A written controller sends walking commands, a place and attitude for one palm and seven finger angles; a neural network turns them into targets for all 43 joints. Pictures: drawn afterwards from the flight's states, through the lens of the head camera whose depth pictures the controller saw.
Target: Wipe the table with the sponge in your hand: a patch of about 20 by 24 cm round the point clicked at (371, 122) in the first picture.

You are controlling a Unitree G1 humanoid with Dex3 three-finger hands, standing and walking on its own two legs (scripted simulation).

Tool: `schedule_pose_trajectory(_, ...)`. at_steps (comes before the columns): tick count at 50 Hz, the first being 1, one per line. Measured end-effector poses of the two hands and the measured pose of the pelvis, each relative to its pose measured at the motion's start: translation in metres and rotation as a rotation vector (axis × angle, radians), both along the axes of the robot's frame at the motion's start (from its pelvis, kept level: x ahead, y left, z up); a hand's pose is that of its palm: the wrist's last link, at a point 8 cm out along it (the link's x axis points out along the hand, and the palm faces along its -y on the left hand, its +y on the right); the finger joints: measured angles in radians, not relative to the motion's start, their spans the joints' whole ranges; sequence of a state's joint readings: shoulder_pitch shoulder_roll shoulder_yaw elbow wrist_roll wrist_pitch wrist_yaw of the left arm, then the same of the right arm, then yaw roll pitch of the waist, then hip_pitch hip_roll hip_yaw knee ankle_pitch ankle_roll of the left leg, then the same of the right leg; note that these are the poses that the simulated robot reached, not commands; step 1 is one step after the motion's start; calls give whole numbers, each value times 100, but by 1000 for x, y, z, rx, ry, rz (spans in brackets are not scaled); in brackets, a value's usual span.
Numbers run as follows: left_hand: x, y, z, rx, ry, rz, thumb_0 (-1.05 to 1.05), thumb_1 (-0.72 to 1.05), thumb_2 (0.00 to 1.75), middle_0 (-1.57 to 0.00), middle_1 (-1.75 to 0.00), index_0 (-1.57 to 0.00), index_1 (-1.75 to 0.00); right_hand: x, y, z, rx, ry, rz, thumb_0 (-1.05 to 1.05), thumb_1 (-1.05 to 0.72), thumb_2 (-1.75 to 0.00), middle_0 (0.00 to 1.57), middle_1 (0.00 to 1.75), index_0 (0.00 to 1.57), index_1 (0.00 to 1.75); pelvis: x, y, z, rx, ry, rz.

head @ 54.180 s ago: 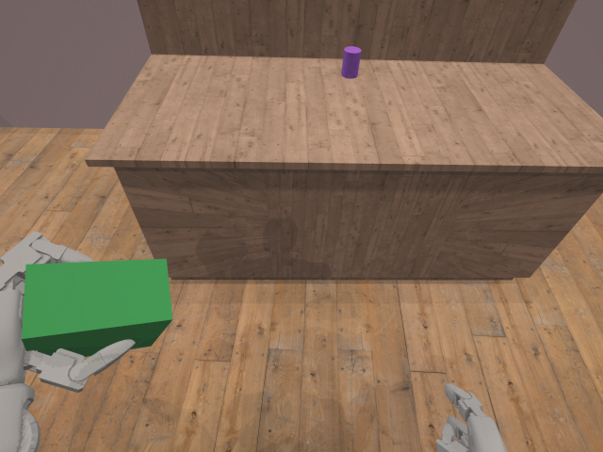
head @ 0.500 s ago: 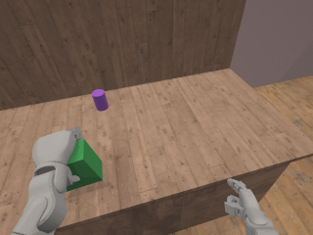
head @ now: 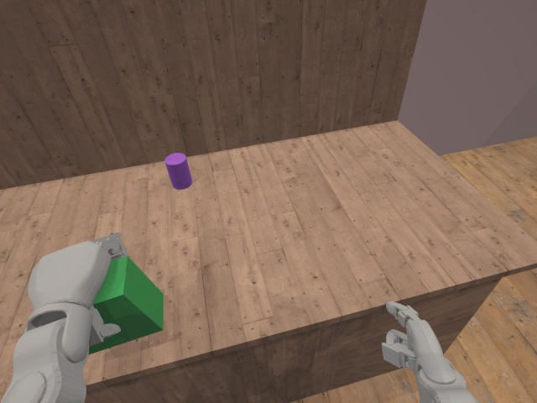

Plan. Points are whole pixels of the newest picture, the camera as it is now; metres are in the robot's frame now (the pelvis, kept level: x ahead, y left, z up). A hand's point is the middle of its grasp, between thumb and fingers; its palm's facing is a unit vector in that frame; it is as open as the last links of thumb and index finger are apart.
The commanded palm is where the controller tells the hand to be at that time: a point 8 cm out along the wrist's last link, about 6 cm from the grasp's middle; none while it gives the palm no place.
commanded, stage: bring the sponge back beside the body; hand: left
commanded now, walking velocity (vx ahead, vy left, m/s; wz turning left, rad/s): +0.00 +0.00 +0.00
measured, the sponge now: (113, 312) +0.20 +0.28 +0.05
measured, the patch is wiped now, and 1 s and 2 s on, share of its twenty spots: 1.00 1.00 1.00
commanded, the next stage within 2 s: step back with the hand held close in 0.44 s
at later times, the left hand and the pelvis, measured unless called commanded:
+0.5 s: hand (93, 298) +0.18 +0.28 +0.11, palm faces +0.12 -0.16 -0.98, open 10.2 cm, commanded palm +0.15 +0.27 +0.18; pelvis -0.01 +0.00 +0.00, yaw +0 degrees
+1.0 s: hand (95, 280) +0.19 +0.25 +0.15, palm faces +0.36 -0.83 -0.42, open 10.2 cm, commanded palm +0.13 +0.29 +0.17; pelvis -0.02 +0.00 -0.02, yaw +2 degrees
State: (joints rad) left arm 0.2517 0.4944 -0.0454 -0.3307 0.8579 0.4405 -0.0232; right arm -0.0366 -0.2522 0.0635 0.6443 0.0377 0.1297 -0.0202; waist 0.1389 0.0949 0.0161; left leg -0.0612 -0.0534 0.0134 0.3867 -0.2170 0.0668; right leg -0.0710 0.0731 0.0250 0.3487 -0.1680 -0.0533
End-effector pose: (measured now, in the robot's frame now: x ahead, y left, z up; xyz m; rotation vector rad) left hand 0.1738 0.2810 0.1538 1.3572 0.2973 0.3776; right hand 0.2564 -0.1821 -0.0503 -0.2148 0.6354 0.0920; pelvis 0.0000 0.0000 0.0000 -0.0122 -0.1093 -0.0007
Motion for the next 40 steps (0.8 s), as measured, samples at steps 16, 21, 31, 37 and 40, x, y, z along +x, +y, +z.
schedule_pose_trajectory(16, -14, 0, 3, 1, -14, -2, -1, -52, 104, -73, -131, -73, -135, -7, -2, 1, -6, -20, 3, 1, -91, -90, 20, 30, 20, 30, -7, -3, -1, 0, -11, 2)
schedule_pose_trajectory(21, -14, -3, 4, 2, -24, -21, -1, -52, 104, -73, -131, -73, -135, -11, -4, 0, -4, -18, -3, 1, -91, -90, 20, 30, 20, 30, -7, -3, -1, 1, -11, -1)
schedule_pose_trajectory(31, -12, 3, 4, -356, -156, -54, -1, -52, 104, -73, -131, -73, -135, -18, -9, 0, -6, -32, -14, 2, -91, -90, 20, 30, 20, 30, -9, -5, -2, -5, 9, 14)
schedule_pose_trajectory(37, -8, -3, -2, -820, -441, -207, -1, -52, 105, -73, -131, -73, -135, -54, -23, -1, -67, -12, -59, 1, -91, -90, 20, 30, 20, 30, -11, -11, -6, -7, 75, 29)
schedule_pose_trajectory(40, -12, -12, 7, -866, -519, -290, -1, -53, 105, -73, -132, -73, -135, -78, -39, -11, -119, 49, -112, 1, -91, -90, 20, 30, 20, 30, -12, -8, -9, -4, 96, 29)
